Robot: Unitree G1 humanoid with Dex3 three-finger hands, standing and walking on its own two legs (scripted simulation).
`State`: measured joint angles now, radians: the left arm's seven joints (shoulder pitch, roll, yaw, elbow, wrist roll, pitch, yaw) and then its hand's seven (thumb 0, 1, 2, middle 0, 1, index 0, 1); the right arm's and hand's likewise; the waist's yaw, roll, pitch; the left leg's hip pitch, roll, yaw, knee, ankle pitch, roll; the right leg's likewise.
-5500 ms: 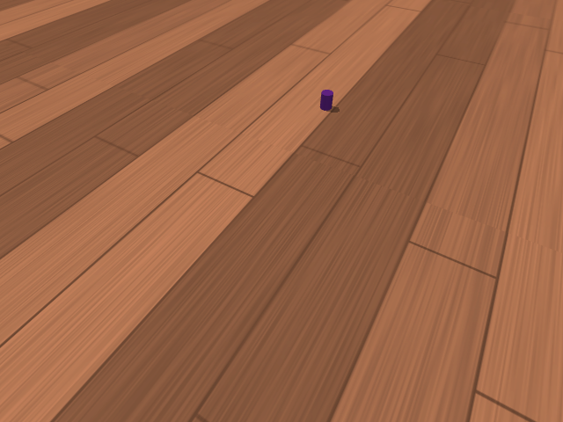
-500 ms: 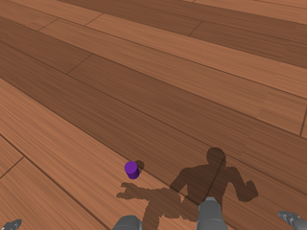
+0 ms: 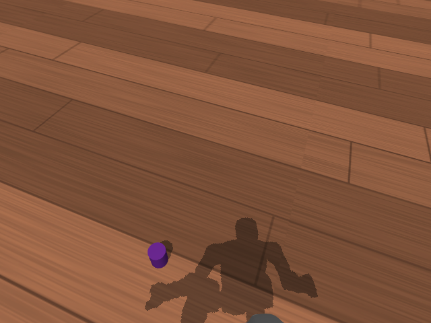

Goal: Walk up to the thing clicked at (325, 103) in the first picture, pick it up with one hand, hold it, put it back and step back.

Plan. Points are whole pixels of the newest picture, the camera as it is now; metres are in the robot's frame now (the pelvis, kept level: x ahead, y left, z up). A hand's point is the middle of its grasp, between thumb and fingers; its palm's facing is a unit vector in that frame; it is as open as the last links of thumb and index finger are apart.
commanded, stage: walk up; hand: left
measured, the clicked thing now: (158, 255) +0.51 +0.22 -0.70
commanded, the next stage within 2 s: stand in 1.80 s
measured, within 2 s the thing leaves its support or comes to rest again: neither
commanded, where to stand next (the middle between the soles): +0.13 -0.02 m, yaw +2 degrees
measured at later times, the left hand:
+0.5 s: hand out of the picture +0.12 +0.25 -0.14, palm faces +0.03 -0.90 -0.44, open 7.4 cm
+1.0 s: hand (95, 321) +0.17 +0.24 -0.14, palm faces +0.04 -0.92 -0.40, open 7.4 cm
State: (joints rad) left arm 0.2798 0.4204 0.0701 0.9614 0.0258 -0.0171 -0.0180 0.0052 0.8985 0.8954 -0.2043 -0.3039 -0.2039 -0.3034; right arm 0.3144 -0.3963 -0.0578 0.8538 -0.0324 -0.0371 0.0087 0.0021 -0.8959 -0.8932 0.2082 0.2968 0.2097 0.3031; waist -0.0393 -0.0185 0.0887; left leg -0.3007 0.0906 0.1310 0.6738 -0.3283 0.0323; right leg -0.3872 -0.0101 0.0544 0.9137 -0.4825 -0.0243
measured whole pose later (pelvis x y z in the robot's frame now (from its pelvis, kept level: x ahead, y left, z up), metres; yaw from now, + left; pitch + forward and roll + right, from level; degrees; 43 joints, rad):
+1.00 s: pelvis +0.08 -0.03 +0.00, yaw +3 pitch -2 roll +0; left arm 0.07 0.37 0.02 1.08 0.00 -0.03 0.01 0.00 0.90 0.90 -0.20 -0.30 -0.20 -0.30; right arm 0.07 -0.36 -0.01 1.07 0.01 0.00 0.01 0.00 -0.90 -0.89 0.20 0.30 0.20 0.30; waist 0.00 0.02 0.09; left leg -0.27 0.02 -0.03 0.58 -0.28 -0.03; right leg -0.24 -0.05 -0.03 0.60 -0.33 0.02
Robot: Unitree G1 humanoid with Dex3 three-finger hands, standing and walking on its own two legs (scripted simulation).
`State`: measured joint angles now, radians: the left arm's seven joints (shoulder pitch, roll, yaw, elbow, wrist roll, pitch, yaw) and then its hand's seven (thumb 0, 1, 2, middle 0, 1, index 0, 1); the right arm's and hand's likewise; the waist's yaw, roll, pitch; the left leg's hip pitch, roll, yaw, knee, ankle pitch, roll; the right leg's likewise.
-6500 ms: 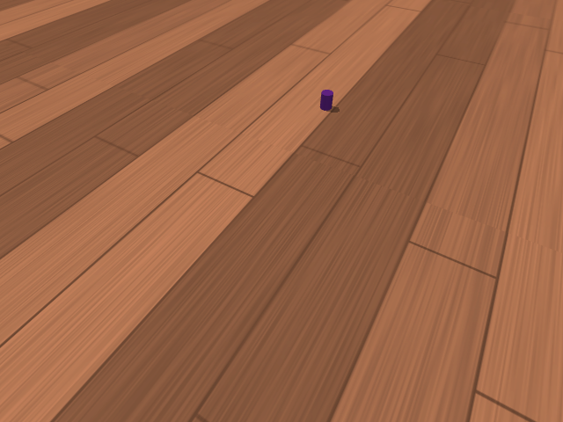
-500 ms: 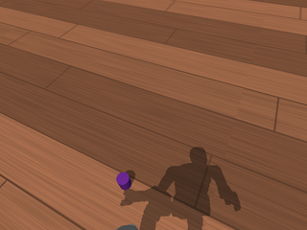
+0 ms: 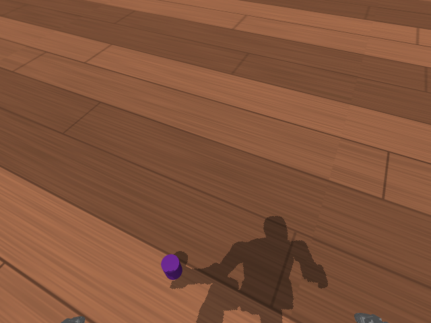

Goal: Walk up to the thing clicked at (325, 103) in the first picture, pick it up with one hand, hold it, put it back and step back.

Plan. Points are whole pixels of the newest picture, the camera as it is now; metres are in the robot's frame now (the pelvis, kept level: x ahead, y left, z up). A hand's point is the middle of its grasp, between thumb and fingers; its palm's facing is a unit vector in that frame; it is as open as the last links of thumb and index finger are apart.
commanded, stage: walk up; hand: left
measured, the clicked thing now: (172, 267) +0.44 +0.22 -0.71
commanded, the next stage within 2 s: stand in 0.80 s
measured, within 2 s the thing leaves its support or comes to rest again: neither
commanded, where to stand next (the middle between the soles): +0.05 +0.00 m, yaw -1 degrees
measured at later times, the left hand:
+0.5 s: hand out of the picture +0.10 +0.27 -0.14, palm faces +0.02 -0.94 -0.34, open 7.4 cm
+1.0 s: hand out of the picture +0.08 +0.26 -0.14, palm faces +0.03 -0.94 -0.35, open 7.4 cm
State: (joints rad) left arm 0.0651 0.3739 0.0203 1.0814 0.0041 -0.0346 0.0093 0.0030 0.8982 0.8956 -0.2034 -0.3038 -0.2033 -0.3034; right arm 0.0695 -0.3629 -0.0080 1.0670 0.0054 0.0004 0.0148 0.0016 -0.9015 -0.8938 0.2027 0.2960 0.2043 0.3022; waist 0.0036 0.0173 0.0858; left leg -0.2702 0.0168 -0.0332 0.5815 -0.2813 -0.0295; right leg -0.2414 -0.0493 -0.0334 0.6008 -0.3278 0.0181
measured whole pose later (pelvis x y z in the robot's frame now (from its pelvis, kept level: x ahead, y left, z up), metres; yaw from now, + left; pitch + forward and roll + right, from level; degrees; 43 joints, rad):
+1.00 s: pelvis +0.01 +0.00 +0.02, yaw +2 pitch -2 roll +0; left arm 0.08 0.35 0.02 1.15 0.01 -0.01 -0.01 0.00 0.90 0.90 -0.20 -0.30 -0.20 -0.30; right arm 0.05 -0.34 -0.01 1.12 -0.01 -0.01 0.01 0.00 -0.90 -0.89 0.20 0.30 0.21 0.30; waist 0.01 0.01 0.07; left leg -0.15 0.01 -0.06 0.35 -0.17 -0.03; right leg -0.10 -0.05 -0.07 0.35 -0.21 0.03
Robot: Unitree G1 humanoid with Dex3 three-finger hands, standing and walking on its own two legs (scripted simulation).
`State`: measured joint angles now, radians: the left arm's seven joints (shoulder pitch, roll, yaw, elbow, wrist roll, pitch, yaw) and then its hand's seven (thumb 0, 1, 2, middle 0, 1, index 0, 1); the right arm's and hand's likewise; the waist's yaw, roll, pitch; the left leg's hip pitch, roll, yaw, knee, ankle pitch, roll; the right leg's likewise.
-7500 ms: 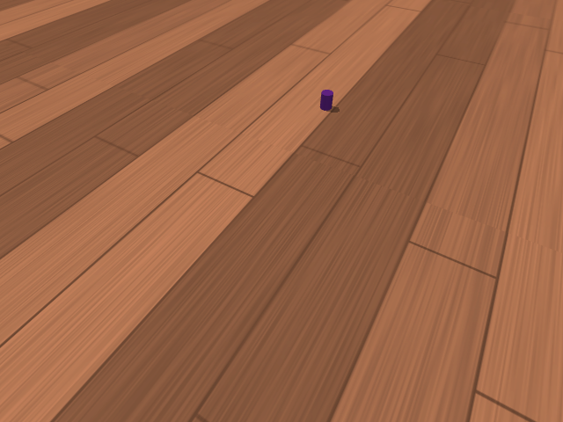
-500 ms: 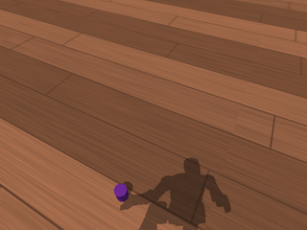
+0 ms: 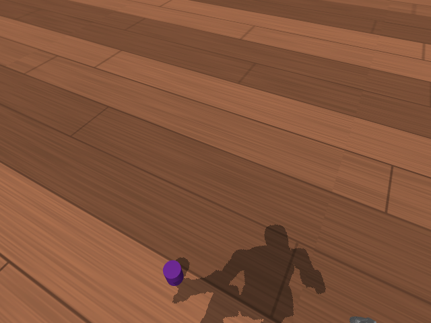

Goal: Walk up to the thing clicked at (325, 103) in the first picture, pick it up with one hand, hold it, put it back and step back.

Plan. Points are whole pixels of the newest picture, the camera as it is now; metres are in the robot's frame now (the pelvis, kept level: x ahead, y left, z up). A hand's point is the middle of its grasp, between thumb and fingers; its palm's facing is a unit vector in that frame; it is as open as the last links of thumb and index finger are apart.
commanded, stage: stand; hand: left
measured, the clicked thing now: (173, 273) +0.44 +0.21 -0.73
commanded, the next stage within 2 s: none
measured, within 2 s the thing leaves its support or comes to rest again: neither
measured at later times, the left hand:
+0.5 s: hand out of the picture +0.08 +0.24 -0.15, palm faces -0.02 -0.94 -0.34, open 7.4 cm
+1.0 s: hand out of the picture +0.08 +0.23 -0.15, palm faces -0.04 -0.94 -0.34, open 7.4 cm
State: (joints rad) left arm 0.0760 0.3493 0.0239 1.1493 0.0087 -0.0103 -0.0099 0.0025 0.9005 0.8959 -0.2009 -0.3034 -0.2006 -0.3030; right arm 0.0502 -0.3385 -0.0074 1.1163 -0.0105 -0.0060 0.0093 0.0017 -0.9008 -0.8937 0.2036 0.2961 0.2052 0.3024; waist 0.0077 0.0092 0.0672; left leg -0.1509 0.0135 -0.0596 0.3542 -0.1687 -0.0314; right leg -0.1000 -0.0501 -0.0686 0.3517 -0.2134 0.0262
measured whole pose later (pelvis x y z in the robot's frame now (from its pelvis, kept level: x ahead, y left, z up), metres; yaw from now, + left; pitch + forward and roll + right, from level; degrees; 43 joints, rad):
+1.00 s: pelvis +0.00 -0.02 +0.00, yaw -1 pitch -2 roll +0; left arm 0.10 0.35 0.01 1.13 0.01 -0.01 -0.01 0.00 0.90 0.90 -0.20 -0.30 -0.20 -0.30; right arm 0.11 -0.35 0.01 1.13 -0.01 -0.01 0.01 0.00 -0.90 -0.89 0.20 0.30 0.20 0.30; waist 0.00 0.01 0.05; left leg -0.12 0.05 -0.05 0.32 -0.15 -0.06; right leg -0.10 -0.01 -0.05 0.34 -0.20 -0.01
